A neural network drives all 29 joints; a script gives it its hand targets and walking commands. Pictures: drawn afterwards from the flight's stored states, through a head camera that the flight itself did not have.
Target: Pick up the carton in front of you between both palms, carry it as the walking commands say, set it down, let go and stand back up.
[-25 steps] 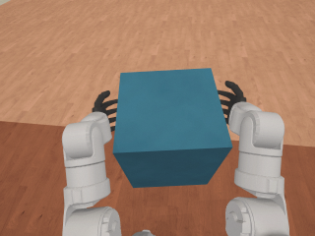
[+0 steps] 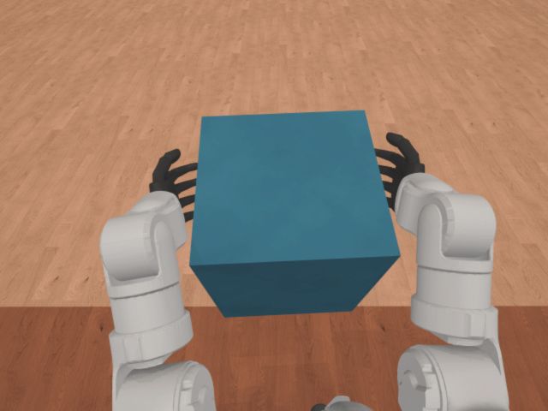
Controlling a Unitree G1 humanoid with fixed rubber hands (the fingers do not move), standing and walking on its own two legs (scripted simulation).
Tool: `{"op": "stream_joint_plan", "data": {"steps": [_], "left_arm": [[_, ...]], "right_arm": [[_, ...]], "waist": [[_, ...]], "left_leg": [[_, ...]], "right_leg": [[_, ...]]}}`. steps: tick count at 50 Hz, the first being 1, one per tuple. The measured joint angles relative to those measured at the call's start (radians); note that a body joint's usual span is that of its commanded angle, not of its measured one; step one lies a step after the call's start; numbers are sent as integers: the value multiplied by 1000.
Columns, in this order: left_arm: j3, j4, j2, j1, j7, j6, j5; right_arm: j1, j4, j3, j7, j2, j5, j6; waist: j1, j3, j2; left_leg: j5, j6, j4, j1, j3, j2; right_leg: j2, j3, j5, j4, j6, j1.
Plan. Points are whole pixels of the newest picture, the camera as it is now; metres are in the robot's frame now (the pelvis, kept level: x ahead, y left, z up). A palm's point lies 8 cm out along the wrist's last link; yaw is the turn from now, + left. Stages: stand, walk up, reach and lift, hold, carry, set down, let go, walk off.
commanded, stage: carry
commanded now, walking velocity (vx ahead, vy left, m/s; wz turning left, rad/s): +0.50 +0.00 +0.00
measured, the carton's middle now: (286, 226) +0.37 -0.01 +0.09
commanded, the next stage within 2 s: none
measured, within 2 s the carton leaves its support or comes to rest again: neither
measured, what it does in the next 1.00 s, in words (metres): climbs: left foot, then right foot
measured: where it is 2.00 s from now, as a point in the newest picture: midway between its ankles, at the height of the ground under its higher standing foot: (265, 183)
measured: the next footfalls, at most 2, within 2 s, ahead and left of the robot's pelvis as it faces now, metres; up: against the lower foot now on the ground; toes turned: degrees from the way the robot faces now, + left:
left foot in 0.44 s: +0.46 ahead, +0.11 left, +0.06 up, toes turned +7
right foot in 0.88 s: +0.73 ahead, -0.10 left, +0.08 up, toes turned -7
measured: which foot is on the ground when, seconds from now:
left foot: down 0.00-0.02, up 0.04-0.42, down 0.44-0.88, up 0.90-1.00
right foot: down 0.00-0.46, up 0.48-0.86, down 0.88-1.00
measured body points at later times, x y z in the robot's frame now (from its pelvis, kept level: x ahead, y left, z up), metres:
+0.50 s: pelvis +0.32 +0.02 +0.04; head +0.32 +0.02 +0.49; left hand +0.69 +0.16 +0.19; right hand +0.67 -0.15 +0.19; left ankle +0.42 +0.10 -0.67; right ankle +0.17 -0.09 -0.62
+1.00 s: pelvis +0.62 -0.02 +0.07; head +0.64 -0.02 +0.52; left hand +0.97 +0.15 +0.21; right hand +0.99 -0.15 +0.21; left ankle +0.50 +0.10 -0.55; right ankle +0.69 -0.09 -0.65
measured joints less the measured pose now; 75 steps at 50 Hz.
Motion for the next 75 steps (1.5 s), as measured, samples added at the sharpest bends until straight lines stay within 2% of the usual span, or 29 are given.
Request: {"op": "stream_joint_plan", "data": {"steps": [1,2,5,8,12,15,18,21,23,25,27,30,34,38,41,43,45,48,49,51,55,59,62,66,67,69,71,72,75], "left_arm": [[-9,22,-1,-8,1,-6,2],[-19,45,-3,-12,5,-9,4],[-36,71,3,5,18,3,-8],[-35,63,16,20,25,6,-39],[-29,45,26,-1,27,-12,-65],[-29,48,29,-24,28,-15,-69],[-33,75,28,-40,28,-3,-59],[-32,106,33,-44,28,19,-45],[-21,119,49,-39,25,26,-43],[-7,135,55,-25,14,25,-37],[13,138,40,-17,10,28,-26],[29,110,6,-12,10,21,-1],[24,31,-8,-4,4,3,2],[13,-19,5,3,4,4,-8],[10,-7,19,2,4,16,-16],[6,26,23,-9,4,21,-17],[-5,79,19,-26,4,11,-10],[-23,127,7,-17,10,4,0],[-25,125,7,-4,11,5,-3],[-25,107,8,17,14,3,-16],[-15,68,8,26,15,-20,-35],[-13,85,-4,36,14,-43,-27],[-20,121,-17,61,7,-56,-2],[-32,140,-23,104,-1,-69,20],[-35,136,-17,116,-4,-73,21],[-40,128,-4,152,-17,-87,10],[-47,104,-11,201,-19,-91,8],[-49,85,-22,227,-20,-92,10],[-62,-2,-62,315,-25,-105,16]], "right_arm": [[1,5,-3,3,-10,-1,4],[7,9,-7,7,-18,-2,8],[19,21,-24,17,-5,-26,28],[19,1,-42,22,32,-64,37],[14,-53,-46,26,50,-89,29],[12,-74,-41,29,43,-94,30],[16,-58,-36,32,28,-92,42],[5,-2,-30,33,16,-86,50],[-17,59,-17,30,17,-86,37],[-15,97,-4,24,25,-83,27],[9,95,3,15,26,-66,29],[34,65,3,-1,25,-42,19],[27,12,-4,-4,23,-15,-6],[8,-14,1,-5,25,-10,-8],[-1,-2,4,-4,28,-23,6],[-4,13,2,0,24,-36,19],[-1,31,-3,7,8,-43,27],[23,50,-12,16,-3,-46,36],[28,50,-16,16,2,-50,40],[33,38,-21,16,19,-61,42],[40,-9,-20,17,41,-76,22],[67,-7,-13,30,43,-95,0],[101,25,-8,39,41,-102,-15],[137,67,3,43,42,-99,-40],[141,79,9,43,47,-101,-52],[165,94,23,43,66,-109,-85],[216,73,34,43,83,-113,-94],[250,48,37,43,92,-112,-95],[359,-59,43,43,122,-104,-106]], "waist": [[24,3,13],[52,5,13],[109,20,-3],[134,39,-9],[142,46,-11],[134,26,-11],[116,-9,-18],[83,-38,-42],[41,-37,-55],[-4,-24,-43],[-32,-4,-35],[-44,27,-35],[-38,44,-39],[-24,21,-40],[-9,-9,-33],[9,-24,-20],[40,-23,1],[80,-5,-7],[88,4,-8],[95,21,-6],[96,35,-6],[85,7,-10],[73,-21,-14],[52,-44,-24],[44,-48,-30],[29,-42,-51],[26,-28,-43],[27,-21,-39],[28,-2,-31]], "left_leg": [[12,2,121,-28,-9,23],[51,3,288,-85,-44,17],[98,30,734,-293,-104,-38],[144,45,825,-460,-86,-37],[170,39,722,-614,-63,-6],[221,29,548,-658,-45,21],[271,32,339,-629,-15,28],[282,53,152,-526,53,-8],[311,68,151,-476,82,-30],[246,71,181,-446,81,-36],[217,69,147,-395,73,-40],[212,62,68,-312,65,-42],[186,57,-11,-217,58,-45],[147,36,-81,-118,44,-45],[100,9,-116,-37,32,-33],[47,-11,-88,5,22,-12],[-2,-17,94,-20,7,25],[67,8,554,-207,-73,-15],[96,18,651,-269,-79,-24],[150,28,720,-375,-75,-23],[202,18,600,-519,-61,5],[295,0,340,-556,-35,29],[392,1,149,-517,-3,25],[477,23,-66,-392,69,-10],[495,44,-76,-365,82,-17],[442,80,1,-365,102,-24],[391,86,-1,-329,103,-18],[385,76,-25,-302,103,-16],[378,70,-114,-214,97,-14]], "right_leg": [[12,-15,21,17,-13,20],[18,-20,-4,45,-22,32],[27,-11,-71,21,-30,106],[28,-2,-80,-61,-21,195],[26,6,-110,-139,-17,297],[24,14,-143,-187,-4,373],[14,26,-189,-225,20,456],[-22,43,-267,-194,49,523],[-60,61,-290,14,56,481],[-31,128,-238,350,54,346],[-5,146,-200,591,39,208],[-9,134,-142,660,23,46],[-41,119,-95,560,30,-99],[-68,96,-30,307,42,-127],[-57,55,24,90,36,-66],[-27,8,49,-38,24,14],[-4,-26,150,-63,-7,74],[-6,-26,78,-23,-25,122],[-4,-23,61,-39,-24,149],[-2,-19,51,-88,-12,203],[2,-11,31,-176,-12,299],[3,-2,-5,-252,6,400],[-1,4,-52,-289,28,488],[-18,19,-166,-240,65,582],[-30,25,-208,-156,73,570],[-46,77,-200,127,75,459],[-26,111,-184,367,67,328],[-25,111,-159,425,65,272],[-42,93,-90,391,76,149]]}}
